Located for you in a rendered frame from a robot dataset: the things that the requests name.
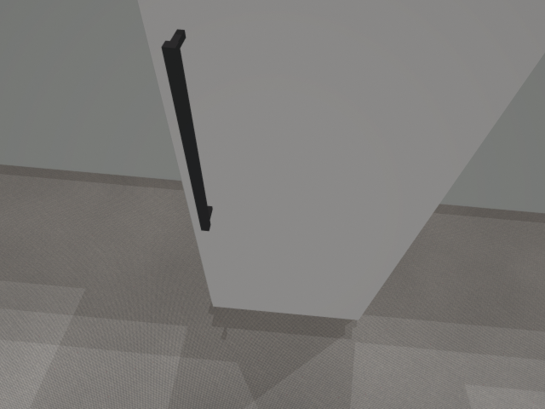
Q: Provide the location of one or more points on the handle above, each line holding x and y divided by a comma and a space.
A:
177, 82

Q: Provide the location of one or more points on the fridge door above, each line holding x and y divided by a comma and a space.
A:
329, 131

